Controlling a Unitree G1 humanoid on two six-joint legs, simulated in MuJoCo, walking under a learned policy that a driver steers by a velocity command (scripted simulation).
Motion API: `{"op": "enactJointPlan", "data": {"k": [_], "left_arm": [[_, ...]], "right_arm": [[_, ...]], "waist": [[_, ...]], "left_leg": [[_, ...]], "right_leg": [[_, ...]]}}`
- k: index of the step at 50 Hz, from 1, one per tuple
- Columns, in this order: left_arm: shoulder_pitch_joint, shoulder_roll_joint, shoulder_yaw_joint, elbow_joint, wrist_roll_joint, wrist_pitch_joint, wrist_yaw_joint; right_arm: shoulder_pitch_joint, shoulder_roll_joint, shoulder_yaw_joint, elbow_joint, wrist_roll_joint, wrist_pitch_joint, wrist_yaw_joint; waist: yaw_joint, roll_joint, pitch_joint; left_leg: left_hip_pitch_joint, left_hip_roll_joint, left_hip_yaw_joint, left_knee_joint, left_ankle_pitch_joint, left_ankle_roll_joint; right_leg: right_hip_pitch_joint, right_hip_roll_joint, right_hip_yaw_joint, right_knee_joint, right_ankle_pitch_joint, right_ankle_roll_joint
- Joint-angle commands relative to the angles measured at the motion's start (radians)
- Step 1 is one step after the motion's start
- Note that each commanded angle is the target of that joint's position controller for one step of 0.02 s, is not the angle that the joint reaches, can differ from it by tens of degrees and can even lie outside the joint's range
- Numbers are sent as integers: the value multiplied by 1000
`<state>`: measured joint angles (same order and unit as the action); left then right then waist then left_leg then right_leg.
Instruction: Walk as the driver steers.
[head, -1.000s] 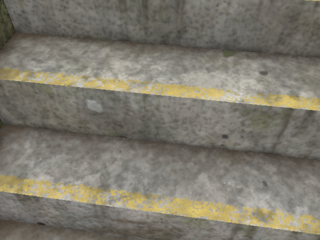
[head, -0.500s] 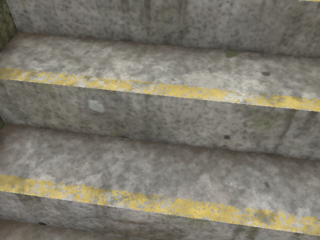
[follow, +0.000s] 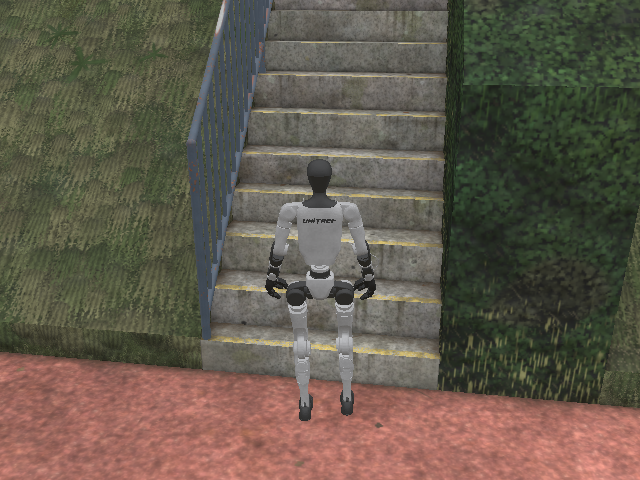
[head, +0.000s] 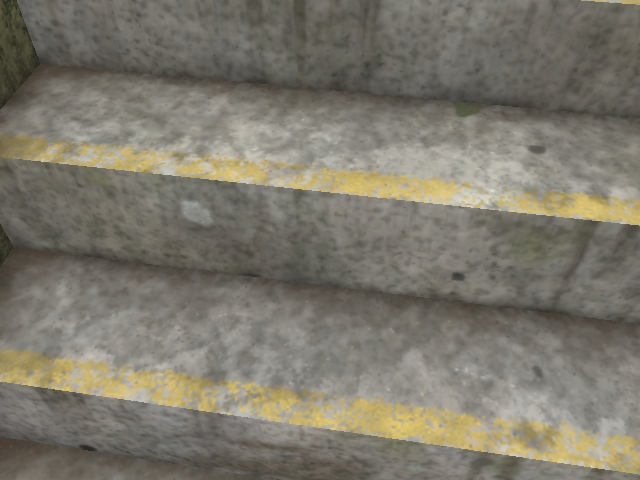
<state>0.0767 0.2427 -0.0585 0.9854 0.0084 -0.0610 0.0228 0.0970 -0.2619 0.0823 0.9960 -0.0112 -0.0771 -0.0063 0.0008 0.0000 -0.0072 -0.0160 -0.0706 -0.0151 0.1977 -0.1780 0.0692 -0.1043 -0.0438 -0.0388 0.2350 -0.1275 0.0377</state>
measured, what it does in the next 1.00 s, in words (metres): stands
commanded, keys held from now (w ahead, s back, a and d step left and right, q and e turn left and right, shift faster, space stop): w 1.00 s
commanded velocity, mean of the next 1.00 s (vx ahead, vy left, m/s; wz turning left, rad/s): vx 0.50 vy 0.00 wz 0.00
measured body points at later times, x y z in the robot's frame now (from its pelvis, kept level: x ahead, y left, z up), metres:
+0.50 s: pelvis +0.00 +0.00 +0.00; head +0.00 +0.00 +0.45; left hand +0.14 +0.25 -0.13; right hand +0.13 -0.25 -0.12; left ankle -0.05 +0.08 -0.75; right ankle +0.00 -0.14 -0.75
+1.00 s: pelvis +0.00 +0.00 +0.00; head +0.00 +0.00 +0.45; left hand +0.14 +0.25 -0.13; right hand +0.13 -0.25 -0.12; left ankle -0.05 +0.08 -0.75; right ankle +0.00 -0.14 -0.75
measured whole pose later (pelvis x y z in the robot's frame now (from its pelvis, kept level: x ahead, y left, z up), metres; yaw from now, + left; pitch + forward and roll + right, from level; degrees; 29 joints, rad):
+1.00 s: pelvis +0.00 +0.00 +0.00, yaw +0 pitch +0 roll +0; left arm 0.08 0.24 -0.06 0.98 0.01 -0.06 0.02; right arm 0.10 -0.26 0.08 0.99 -0.01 -0.08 -0.01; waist 0.00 0.00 -0.01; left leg -0.01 -0.07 -0.02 0.19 -0.18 0.07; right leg -0.10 -0.05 -0.04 0.23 -0.13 0.04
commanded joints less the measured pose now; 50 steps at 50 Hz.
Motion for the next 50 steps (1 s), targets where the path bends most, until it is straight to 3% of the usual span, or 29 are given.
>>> {"op": "enactJointPlan", "data": {"k": [1, 50], "left_arm": [[-54, 105, 20, -55, 0, -12, 3], [-50, 104, 23, -57, 0, -11, 4]], "right_arm": [[-45, -116, -22, -51, 1, -12, -3], [-43, -116, -25, -54, 1, -11, -4]], "waist": [[0, 3, -57], [0, 2, -56]], "left_leg": [[-37, 190, -107, -10, 320, -24], [-34, 189, -108, -11, 325, -24]], "right_leg": [[63, -104, 85, 2, 163, -20], [66, -105, 84, -1, 166, -17]]}}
